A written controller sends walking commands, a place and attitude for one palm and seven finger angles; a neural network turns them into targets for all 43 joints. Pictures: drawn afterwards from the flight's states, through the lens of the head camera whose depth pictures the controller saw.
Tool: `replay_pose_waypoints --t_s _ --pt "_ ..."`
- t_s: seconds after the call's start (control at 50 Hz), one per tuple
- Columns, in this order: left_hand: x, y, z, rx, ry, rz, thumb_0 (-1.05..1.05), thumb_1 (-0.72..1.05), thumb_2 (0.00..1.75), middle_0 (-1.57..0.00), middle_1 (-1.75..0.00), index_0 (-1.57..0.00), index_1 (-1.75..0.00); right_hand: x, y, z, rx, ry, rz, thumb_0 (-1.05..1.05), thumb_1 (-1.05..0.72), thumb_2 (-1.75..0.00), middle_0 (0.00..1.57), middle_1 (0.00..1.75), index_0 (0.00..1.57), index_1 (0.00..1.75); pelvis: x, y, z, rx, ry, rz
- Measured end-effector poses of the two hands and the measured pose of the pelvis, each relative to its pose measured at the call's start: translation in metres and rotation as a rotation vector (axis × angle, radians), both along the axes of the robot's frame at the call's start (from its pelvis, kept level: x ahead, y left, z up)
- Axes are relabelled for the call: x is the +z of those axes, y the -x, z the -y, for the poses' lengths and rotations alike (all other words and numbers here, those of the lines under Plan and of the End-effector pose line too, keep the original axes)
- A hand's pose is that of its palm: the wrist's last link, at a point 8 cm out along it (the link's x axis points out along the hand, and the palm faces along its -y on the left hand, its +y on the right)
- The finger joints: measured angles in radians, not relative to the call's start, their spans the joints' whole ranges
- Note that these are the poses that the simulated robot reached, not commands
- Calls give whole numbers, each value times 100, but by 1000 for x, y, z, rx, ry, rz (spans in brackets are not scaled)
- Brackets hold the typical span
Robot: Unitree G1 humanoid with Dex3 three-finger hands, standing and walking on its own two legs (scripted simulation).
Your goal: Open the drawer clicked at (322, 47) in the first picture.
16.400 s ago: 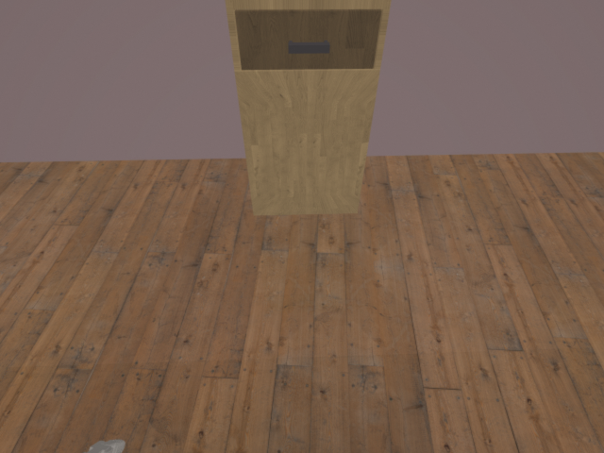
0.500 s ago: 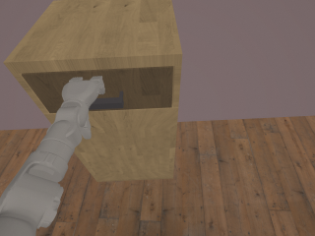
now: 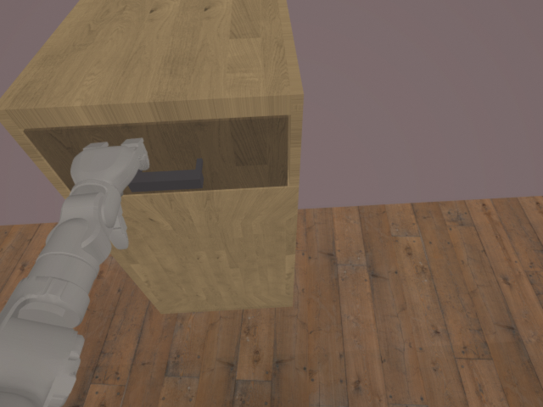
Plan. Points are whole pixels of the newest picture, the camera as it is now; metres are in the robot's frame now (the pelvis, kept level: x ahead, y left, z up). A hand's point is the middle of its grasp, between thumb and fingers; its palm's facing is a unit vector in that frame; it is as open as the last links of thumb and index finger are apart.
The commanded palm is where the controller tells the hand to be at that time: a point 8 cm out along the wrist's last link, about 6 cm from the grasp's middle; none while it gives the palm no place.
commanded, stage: move the hooked fingers above the handle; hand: left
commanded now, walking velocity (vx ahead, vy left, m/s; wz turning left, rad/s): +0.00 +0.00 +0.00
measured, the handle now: (168, 172) +0.51 +0.22 +0.03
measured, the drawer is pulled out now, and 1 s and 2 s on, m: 0.00 0.00 0.00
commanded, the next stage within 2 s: lower the fingers behind the handle in 0.86 s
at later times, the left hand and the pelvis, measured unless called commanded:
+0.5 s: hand (133, 184) +0.43 +0.25 +0.08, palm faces -0.11 -0.02 -0.99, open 13.8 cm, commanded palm +0.41 +0.24 +0.14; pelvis -0.01 +0.01 +0.00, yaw -3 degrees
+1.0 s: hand (150, 167) +0.46 +0.22 +0.10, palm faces -0.03 +0.00 -1.00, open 13.6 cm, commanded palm +0.42 +0.24 +0.14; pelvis -0.01 +0.01 +0.00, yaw -3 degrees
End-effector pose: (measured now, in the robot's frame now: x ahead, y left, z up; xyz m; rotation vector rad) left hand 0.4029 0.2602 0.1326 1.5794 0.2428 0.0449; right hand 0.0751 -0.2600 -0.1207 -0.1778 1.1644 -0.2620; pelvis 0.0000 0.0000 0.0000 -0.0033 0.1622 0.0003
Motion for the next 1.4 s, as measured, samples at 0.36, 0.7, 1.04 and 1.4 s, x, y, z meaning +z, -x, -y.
replay_pose_waypoints --t_s 0.36,0.7,1.04,1.4 --pt "23 -35 70 -135 15 219 0 -49 30 -39 -127 -32 -121 -11 -1 -24 -13 -78 31 1 -91 -90 20 30 20 30 -4 8 -11 -52 -7 -34" --pt "-1 5 43 -300 47 106 0 -49 30 -32 -120 -32 -121 1 17 9 15 60 -20 1 -91 -90 20 30 20 30 -6 12 -12 24 10 -5" --pt "7 -30 33 15 9 23 0 -49 30 -35 -124 -34 -125 -9 28 -26 -64 -76 8 1 -91 -90 20 30 20 30 -3 12 -12 -50 -3 -16" --pt "-28 -26 26 -130 38 145 0 -49 30 -31 -120 -31 -120 -10 36 4 -17 35 -60 1 -91 -90 20 30 20 30 -16 16 -16 0 13 -90"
